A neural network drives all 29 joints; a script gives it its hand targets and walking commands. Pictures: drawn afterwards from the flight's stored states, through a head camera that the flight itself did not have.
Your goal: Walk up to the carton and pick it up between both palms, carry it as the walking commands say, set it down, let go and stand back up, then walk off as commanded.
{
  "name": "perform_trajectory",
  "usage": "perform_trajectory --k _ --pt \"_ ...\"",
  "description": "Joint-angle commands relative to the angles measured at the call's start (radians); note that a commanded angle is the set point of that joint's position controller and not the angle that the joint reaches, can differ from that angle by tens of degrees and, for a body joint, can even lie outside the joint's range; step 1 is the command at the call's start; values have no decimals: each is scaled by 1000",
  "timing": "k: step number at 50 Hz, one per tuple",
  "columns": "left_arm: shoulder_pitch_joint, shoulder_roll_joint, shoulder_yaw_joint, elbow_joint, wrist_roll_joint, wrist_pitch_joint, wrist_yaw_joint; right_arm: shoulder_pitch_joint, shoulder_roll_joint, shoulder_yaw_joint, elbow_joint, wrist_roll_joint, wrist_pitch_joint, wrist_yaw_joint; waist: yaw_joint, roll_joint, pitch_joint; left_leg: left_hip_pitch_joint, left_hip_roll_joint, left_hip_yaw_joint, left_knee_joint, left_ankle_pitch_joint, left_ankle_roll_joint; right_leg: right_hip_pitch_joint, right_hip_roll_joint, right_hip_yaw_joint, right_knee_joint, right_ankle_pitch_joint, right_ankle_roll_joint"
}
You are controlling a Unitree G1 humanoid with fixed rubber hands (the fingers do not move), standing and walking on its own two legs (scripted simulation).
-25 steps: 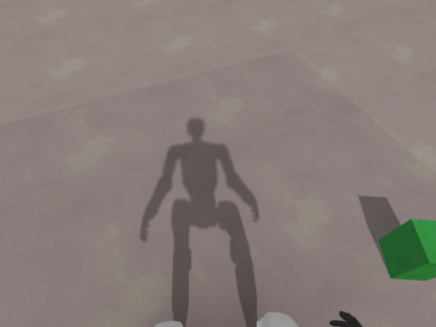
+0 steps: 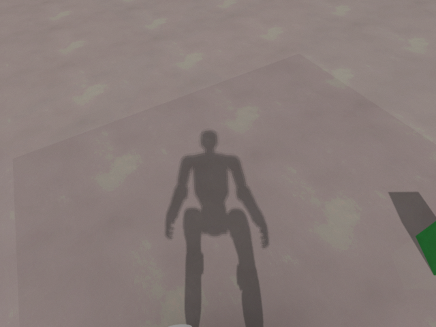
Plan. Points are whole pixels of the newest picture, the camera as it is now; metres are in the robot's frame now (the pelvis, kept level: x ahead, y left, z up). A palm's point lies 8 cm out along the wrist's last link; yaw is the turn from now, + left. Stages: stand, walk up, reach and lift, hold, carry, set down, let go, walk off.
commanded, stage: stand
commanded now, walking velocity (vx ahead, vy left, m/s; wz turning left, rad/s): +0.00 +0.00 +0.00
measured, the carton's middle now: out of the picture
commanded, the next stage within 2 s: walk off in 1.36 s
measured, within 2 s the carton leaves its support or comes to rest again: neither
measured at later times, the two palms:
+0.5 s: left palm out of the picture -0.01 +0.30 -0.15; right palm out of the picture +0.00 -0.16 -0.14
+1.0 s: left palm out of the picture -0.03 +0.27 -0.15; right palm out of the picture -0.01 -0.17 -0.15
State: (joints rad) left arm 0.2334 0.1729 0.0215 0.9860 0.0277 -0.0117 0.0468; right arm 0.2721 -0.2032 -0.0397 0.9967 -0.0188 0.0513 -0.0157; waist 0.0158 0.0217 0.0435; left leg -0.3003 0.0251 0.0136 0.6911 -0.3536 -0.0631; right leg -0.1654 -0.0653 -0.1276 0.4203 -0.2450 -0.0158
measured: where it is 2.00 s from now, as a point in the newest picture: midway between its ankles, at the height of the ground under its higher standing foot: outside the picture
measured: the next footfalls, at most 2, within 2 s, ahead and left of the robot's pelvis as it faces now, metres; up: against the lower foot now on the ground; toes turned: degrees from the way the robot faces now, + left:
left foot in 0.08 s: +0.03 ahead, +0.17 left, +0.00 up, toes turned +3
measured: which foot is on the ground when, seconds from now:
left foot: up 0.00-0.06, down 0.08-1.00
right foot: down 0.00-1.00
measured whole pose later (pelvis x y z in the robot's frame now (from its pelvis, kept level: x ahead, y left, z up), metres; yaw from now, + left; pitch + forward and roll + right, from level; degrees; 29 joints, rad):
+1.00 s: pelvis +0.00 +0.06 +0.00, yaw +0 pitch -1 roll +0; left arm 0.31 0.14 0.01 1.17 0.01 0.00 0.04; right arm 0.31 -0.15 -0.01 1.10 -0.01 -0.02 -0.03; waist 0.00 0.00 0.03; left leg -0.15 0.02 0.04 0.41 -0.24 0.00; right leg -0.12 -0.11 -0.11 0.37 -0.22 0.07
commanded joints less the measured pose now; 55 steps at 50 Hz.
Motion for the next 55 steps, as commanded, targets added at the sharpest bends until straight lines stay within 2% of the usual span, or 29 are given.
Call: perform_trajectory --k 1,2,3,4,5,6,7,8,11,14,28,39,55 --pt "47 159 34 3 1 -11 -6 17 -32 -10 -24 4 -8 -5 20 -191 -20 44 -21 62 -178 58 -24 38 -163 104 -64 382 -94" --pt "44 172 40 8 -3 -6 -8 38 -35 -11 -16 5 -14 -8 6 -181 -23 108 -14 68 -293 186 -20 12 -156 100 -49 337 -71" --pt "54 171 44 9 -8 -2 -12 56 -58 -15 -10 -1 -25 -12 4 -156 -27 188 10 60 -356 261 -21 -34 -144 101 -42 251 -38" --pt "61 156 44 4 -8 -3 -18 84 -100 -22 -3 -9 -38 -16 0 -108 -47 278 81 8 -348 359 -19 -104 -132 98 -32 143 -10" --pt "73 112 39 0 -9 -3 -23 109 -128 -21 8 -11 -48 -21 10 11 -57 314 175 -70 -292 573 14 -153 -84 69 -5 52 17" --pt "73 48 21 13 -21 8 -25 92 -109 -11 28 5 -49 -21 11 134 -52 178 167 -82 -336 441 61 -52 -54 56 -48 -1 45" --pt "46 74 25 16 -16 17 -23 67 -72 1 24 6 -51 -20 -1 103 -1 110 157 -107 -381 326 71 -19 -48 49 -39 8 59" --pt "32 88 28 19 -11 22 -25 54 -81 4 22 7 -54 -21 -3 87 4 96 151 -112 -407 285 77 6 -49 46 -37 35 64" --pt "66 85 26 50 -6 25 -31 47 -108 0 30 10 -62 -24 5 77 10 104 124 -105 -432 247 83 34 -60 49 -65 76 70" --pt "82 87 24 77 -8 23 -26 61 -91 2 42 9 -67 -20 -2 61 25 114 115 -107 -447 228 89 30 -63 49 -86 84 76" --pt "123 71 9 150 -10 14 -13 93 -50 8 74 10 -79 -16 -11 -9 27 124 83 -59 -395 312 97 35 -84 44 -106 108 84" --pt "147 53 0 170 -13 10 -7 107 -35 14 88 11 -74 -18 -13 -19 33 120 74 -36 -360 331 89 28 -83 40 -104 125 75" --pt "171 36 -5 179 -14 8 -7 113 -19 19 103 11 -70 -20 -14 -23 41 102 73 -25 -350 295 80 21 -75 45 -104 121 57"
